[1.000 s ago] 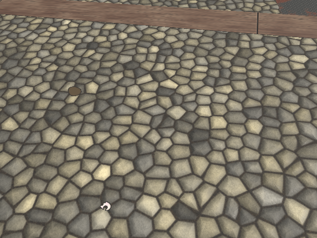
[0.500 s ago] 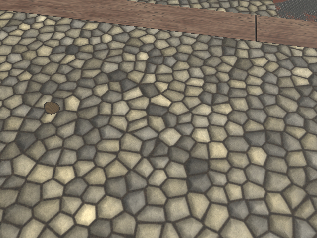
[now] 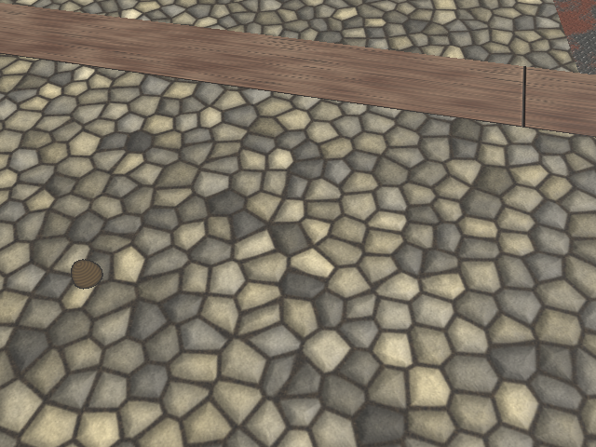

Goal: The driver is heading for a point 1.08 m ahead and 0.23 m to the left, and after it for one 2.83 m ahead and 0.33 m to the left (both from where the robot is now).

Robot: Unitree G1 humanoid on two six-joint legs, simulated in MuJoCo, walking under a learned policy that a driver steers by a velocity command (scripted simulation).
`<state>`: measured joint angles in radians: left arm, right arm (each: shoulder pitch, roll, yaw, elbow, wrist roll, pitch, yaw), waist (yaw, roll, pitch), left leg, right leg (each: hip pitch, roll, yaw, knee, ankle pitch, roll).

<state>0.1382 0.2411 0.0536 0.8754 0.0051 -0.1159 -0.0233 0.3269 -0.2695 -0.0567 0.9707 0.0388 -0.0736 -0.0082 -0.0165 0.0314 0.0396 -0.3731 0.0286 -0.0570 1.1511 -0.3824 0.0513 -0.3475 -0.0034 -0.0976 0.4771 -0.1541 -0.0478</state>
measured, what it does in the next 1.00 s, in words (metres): walks ahead, turning left: left foot, then right foot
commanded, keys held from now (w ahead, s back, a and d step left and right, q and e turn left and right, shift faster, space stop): w+q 0.50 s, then w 0.50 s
